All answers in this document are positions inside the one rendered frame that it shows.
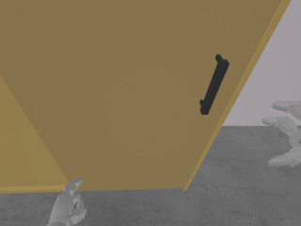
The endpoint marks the left robot hand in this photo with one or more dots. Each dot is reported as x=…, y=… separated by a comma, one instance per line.
x=62, y=210

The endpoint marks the handle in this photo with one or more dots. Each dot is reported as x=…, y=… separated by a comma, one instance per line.
x=218, y=76

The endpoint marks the right robot hand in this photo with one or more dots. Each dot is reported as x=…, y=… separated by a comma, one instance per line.
x=288, y=127

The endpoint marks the wardrobe door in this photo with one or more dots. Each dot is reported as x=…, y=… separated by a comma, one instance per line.
x=24, y=159
x=113, y=87

